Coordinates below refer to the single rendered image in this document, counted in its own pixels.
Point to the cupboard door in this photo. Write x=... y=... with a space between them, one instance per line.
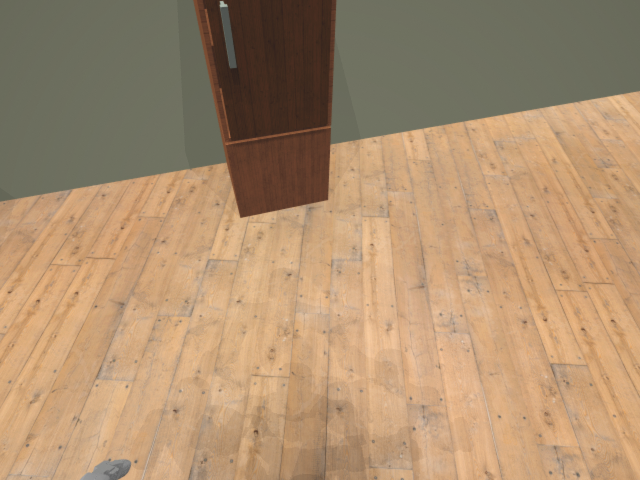
x=282 y=51

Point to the handle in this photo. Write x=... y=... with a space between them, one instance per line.
x=228 y=34

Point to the robot left hand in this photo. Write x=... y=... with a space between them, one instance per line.
x=107 y=470

